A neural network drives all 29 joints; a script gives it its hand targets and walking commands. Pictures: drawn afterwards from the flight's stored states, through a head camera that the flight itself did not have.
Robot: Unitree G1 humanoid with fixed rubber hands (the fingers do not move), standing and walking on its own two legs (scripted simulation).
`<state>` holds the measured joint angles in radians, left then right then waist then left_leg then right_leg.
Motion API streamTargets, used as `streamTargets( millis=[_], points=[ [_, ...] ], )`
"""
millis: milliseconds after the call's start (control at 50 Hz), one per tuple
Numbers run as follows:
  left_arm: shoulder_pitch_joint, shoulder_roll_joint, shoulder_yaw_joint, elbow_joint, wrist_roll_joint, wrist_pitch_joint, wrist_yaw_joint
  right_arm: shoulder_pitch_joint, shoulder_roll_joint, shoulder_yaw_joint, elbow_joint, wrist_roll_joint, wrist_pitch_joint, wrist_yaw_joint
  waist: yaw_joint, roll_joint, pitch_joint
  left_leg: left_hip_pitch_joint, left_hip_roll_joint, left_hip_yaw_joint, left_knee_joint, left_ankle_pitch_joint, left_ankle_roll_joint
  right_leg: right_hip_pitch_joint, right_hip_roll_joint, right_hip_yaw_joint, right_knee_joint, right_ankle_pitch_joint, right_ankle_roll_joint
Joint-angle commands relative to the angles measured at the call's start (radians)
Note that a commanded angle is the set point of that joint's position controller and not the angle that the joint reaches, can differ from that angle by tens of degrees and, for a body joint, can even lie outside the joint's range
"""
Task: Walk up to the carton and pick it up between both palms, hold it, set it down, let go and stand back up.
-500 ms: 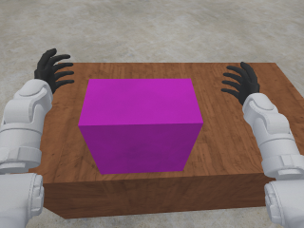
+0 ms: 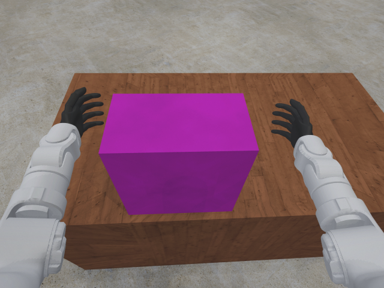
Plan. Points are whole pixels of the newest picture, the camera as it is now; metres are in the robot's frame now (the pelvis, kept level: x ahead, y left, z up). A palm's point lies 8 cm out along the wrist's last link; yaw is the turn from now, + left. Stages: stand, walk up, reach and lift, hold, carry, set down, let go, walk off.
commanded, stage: reach and lift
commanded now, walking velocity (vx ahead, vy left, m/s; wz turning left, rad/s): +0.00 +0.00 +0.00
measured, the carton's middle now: (180, 160) +0.41 +0.03 -0.02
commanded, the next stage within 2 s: none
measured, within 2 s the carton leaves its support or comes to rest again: neither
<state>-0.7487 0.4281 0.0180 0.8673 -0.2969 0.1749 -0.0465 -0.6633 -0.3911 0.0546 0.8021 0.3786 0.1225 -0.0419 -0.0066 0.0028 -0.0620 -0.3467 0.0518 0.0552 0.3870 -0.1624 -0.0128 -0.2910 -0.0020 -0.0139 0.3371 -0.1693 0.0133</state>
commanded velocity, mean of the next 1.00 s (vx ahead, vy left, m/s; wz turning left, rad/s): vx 0.00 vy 0.00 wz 0.00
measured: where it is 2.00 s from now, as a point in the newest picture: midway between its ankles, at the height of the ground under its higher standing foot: outside the picture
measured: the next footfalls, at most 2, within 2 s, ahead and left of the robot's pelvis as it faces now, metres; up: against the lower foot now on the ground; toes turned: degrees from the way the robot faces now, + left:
none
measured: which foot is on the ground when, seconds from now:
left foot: down 0.00-1.00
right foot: down 0.00-1.00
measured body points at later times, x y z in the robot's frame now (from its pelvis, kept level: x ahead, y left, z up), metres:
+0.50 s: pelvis -0.01 +0.00 -0.02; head +0.07 +0.01 +0.42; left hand +0.43 +0.24 +0.03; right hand +0.42 -0.23 +0.02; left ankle +0.01 +0.12 -0.75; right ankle -0.01 -0.13 -0.75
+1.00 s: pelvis -0.02 +0.00 -0.03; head +0.05 +0.01 +0.41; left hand +0.43 +0.22 +0.03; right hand +0.42 -0.19 +0.02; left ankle +0.01 +0.12 -0.75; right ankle -0.01 -0.13 -0.75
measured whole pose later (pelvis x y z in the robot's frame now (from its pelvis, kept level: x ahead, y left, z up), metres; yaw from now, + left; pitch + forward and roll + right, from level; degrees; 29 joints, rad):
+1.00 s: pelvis -0.02 +0.00 -0.03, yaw +1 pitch +21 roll -2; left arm -0.93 0.30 -0.09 1.43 -0.34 -0.36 0.01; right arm -0.84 -0.23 0.10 1.26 0.36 -0.29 -0.07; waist -0.02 0.01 -0.24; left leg -0.80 0.06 0.02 0.67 -0.23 -0.02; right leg -0.74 0.00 -0.04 0.64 -0.26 0.01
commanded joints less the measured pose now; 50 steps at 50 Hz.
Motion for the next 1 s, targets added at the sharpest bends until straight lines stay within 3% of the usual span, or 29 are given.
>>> streamTargets(
  millis=[0,20,60,80,100,120,140,160,280,300,320,360,440,480,500,540,560,580,620,640,660,700,780,820,840,860,880,900,980],
  points=[
    [-0.481,0.206,0.028,-0.102,-0.026,-0.202,0.011,-0.482,-0.132,-0.052,-0.157,-0.036,-0.149,0.002,0.014,-0.010,-0.593,0.192,-0.063,-0.011,0.059,0.260,-0.019,0.087,0.034,0.000,0.033,0.240,0.025],
    [-0.504,0.214,0.026,-0.113,-0.027,-0.227,0.019,-0.477,-0.147,-0.069,-0.123,-0.042,-0.165,0.005,0.014,0.019,-0.615,0.195,-0.061,-0.016,0.063,0.272,-0.026,0.065,0.035,-0.006,0.042,0.240,0.021],
    [-0.519,0.198,0.017,0.008,-0.042,-0.265,0.029,-0.532,-0.154,-0.058,-0.107,-0.034,-0.196,0.010,0.025,0.005,-0.640,0.175,-0.054,-0.014,0.087,0.239,-0.026,-0.013,0.033,-0.016,0.056,0.182,0.025],
    [-0.538,0.183,-0.030,0.084,-0.045,-0.287,0.032,-0.516,-0.148,-0.093,-0.002,-0.066,-0.204,0.005,-0.012,0.010,-0.623,0.144,-0.051,-0.019,0.093,0.194,-0.025,-0.060,0.032,-0.024,0.056,0.143,0.021],
    [-0.523,0.180,-0.046,0.097,-0.059,-0.309,0.032,-0.491,-0.126,-0.074,0.048,-0.054,-0.211,0.009,-0.011,0.034,-0.615,0.148,-0.048,-0.020,0.094,0.181,-0.032,-0.079,0.024,-0.020,0.057,0.124,0.013],
    [-0.497,0.150,-0.074,0.182,-0.048,-0.328,0.031,-0.462,-0.136,-0.090,0.127,-0.074,-0.230,0.009,-0.043,0.025,-0.601,0.135,-0.048,-0.025,0.106,0.172,-0.036,-0.110,0.031,-0.031,0.071,0.119,0.016],
    [-0.513,0.153,-0.065,0.154,-0.055,-0.353,0.028,-0.481,-0.111,-0.064,0.108,-0.060,-0.255,0.009,-0.025,0.043,-0.626,0.145,-0.053,-0.023,0.132,0.219,-0.035,-0.100,0.023,-0.025,0.083,0.158,0.013],
    [-0.513,0.135,-0.073,0.204,-0.058,-0.375,0.022,-0.470,-0.117,-0.062,0.184,-0.052,-0.270,0.006,-0.042,0.036,-0.631,0.137,-0.050,-0.024,0.147,0.229,-0.042,-0.115,0.032,-0.037,0.089,0.163,0.013],
    [-0.496,0.116,-0.091,0.335,-0.039,-0.482,0.004,-0.465,-0.118,-0.015,0.314,-0.012,-0.381,0.017,-0.037,0.074,-0.677,0.120,-0.043,-0.028,0.206,0.373,-0.064,-0.168,0.039,-0.049,0.144,0.254,0.007],
    [-0.502,0.111,-0.088,0.306,-0.048,-0.496,0.010,-0.478,-0.123,0.001,0.299,0.007,-0.398,0.023,-0.019,0.087,-0.690,0.119,-0.038,-0.036,0.224,0.398,-0.071,-0.183,0.042,-0.049,0.153,0.251,0.007],
    [-0.521,0.089,-0.119,0.334,-0.062,-0.500,0.015,-0.497,-0.134,0.001,0.293,0.013,-0.414,0.023,-0.045,0.088,-0.697,0.123,-0.037,-0.041,0.238,0.392,-0.075,-0.225,0.047,-0.055,0.161,0.243,0.006],
    [-0.511,0.086,-0.102,0.340,-0.046,-0.517,0.023,-0.503,-0.116,0.010,0.328,0.023,-0.424,0.026,-0.020,0.069,-0.694,0.123,-0.028,-0.043,0.241,0.379,-0.073,-0.243,0.048,-0.054,0.172,0.209,0.006],
    [-0.569,0.101,-0.086,0.346,-0.064,-0.541,0.037,-0.558,-0.088,0.039,0.255,0.046,-0.445,0.031,-0.015,0.040,-0.780,0.066,-0.038,-0.027,0.265,0.345,-0.055,-0.226,0.043,-0.053,0.200,0.262,0.010],
    [-0.543,0.091,-0.101,0.275,-0.065,-0.551,0.042,-0.557,-0.119,0.059,0.193,0.053,-0.463,0.028,-0.004,0.038,-0.873,0.096,-0.044,-0.030,0.287,0.422,-0.065,-0.183,0.051,-0.050,0.228,0.334,0.017],
    [-0.541,0.085,-0.095,0.242,-0.073,-0.552,0.046,-0.536,-0.118,0.067,0.200,0.070,-0.463,0.032,0.004,0.054,-0.883,0.114,-0.039,-0.035,0.295,0.431,-0.068,-0.205,0.057,-0.053,0.232,0.321,0.018],
    [-0.551,0.071,-0.065,0.352,-0.066,-0.540,0.041,-0.558,-0.085,0.073,0.248,0.064,-0.445,0.030,0.004,0.019,-0.811,0.038,-0.044,-0.025,0.277,0.338,-0.052,-0.210,0.046,-0.050,0.221,0.279,0.017],
    [-0.570,0.084,-0.088,0.277,-0.066,-0.548,0.043,-0.570,-0.098,0.061,0.227,0.058,-0.450,0.028,0.005,0.036,-0.835,0.047,-0.046,-0.020,0.271,0.305,-0.054,-0.217,0.043,-0.046,0.220,0.250,0.019],
    [-0.531,0.059,-0.102,0.366,-0.066,-0.536,0.041,-0.546,-0.094,0.084,0.265,0.066,-0.443,0.028,0.000,0.004,-0.775,0.029,-0.036,-0.031,0.272,0.300,-0.047,-0.241,0.043,-0.043,0.225,0.243,0.016],
    [-0.545,0.032,-0.104,0.408,-0.055,-0.540,0.030,-0.539,-0.069,0.063,0.325,0.046,-0.436,0.023,-0.021,0.020,-0.709,0.010,-0.041,-0.029,0.277,0.273,-0.049,-0.268,0.040,-0.041,0.217,0.211,0.011],
    [-0.518,0.042,-0.068,0.445,-0.039,-0.538,0.026,-0.532,-0.051,0.071,0.328,0.036,-0.434,0.017,-0.002,-0.008,-0.664,-0.040,-0.045,-0.029,0.268,0.246,-0.037,-0.242,0.033,-0.032,0.221,0.218,0.016],
    [-0.510,0.046,-0.079,0.398,-0.034,-0.539,0.026,-0.517,-0.052,0.071,0.355,0.036,-0.437,0.011,-0.022,-0.013,-0.686,-0.017,-0.052,-0.017,0.265,0.243,-0.039,-0.221,0.037,-0.030,0.221,0.252,0.019],
    [-0.504,0.035,-0.069,0.437,-0.024,-0.544,0.026,-0.547,-0.048,0.081,0.319,0.058,-0.448,0.003,0.001,0.014,-0.708,-0.031,-0.052,-0.021,0.271,0.273,-0.044,-0.212,0.038,-0.023,0.224,0.263,0.022],
    [-0.548,0.023,-0.065,0.399,-0.008,-0.578,0.034,-0.532,-0.027,0.038,0.337,0.015,-0.468,-0.020,-0.042,0.036,-0.784,-0.010,-0.051,-0.020,0.301,0.309,-0.059,-0.237,0.039,-0.024,0.243,0.309,0.016],
    [-0.588,0.009,-0.085,0.360,-0.024,-0.591,0.042,-0.547,-0.005,0.045,0.339,0.015,-0.477,-0.020,-0.040,0.069,-0.779,0.009,-0.051,-0.020,0.299,0.322,-0.071,-0.272,0.039,-0.033,0.247,0.271,0.013],
    [-0.583,0.016,-0.083,0.403,-0.025,-0.588,0.041,-0.554,0.001,0.036,0.336,0.012,-0.469,-0.024,-0.033,0.052,-0.776,0.006,-0.052,-0.014,0.295,0.298,-0.060,-0.278,0.032,-0.032,0.238,0.259,0.016],
    [-0.586,-0.020,-0.104,0.395,-0.036,-0.584,0.042,-0.584,-0.012,0.037,0.328,0.005,-0.470,-0.024,-0.052,0.035,-0.767,0.005,-0.046,-0.021,0.295,0.275,-0.063,-0.298,0.036,-0.037,0.239,0.223,0.015],
    [-0.602,-0.028,-0.106,0.411,-0.044,-0.585,0.043,-0.591,0.010,0.046,0.313,0.000,-0.467,-0.020,-0.031,0.042,-0.772,-0.012,-0.049,-0.016,0.299,0.271,-0.055,-0.309,0.035,-0.035,0.237,0.210,0.013],
    [-0.612,-0.046,-0.106,0.422,-0.034,-0.583,0.046,-0.593,0.005,0.022,0.340,-0.013,-0.461,-0.023,-0.052,0.042,-0.750,0.000,-0.044,-0.028,0.295,0.220,-0.057,-0.349,0.036,-0.051,0.238,0.166,0.017],
    [-0.642,-0.038,-0.112,0.416,-0.046,-0.589,0.068,-0.630,0.012,-0.007,0.298,-0.031,-0.460,-0.035,-0.029,0.066,-0.844,-0.010,-0.038,-0.034,0.309,0.229,-0.065,-0.341,0.034,-0.037,0.250,0.164,0.011]
  ],
)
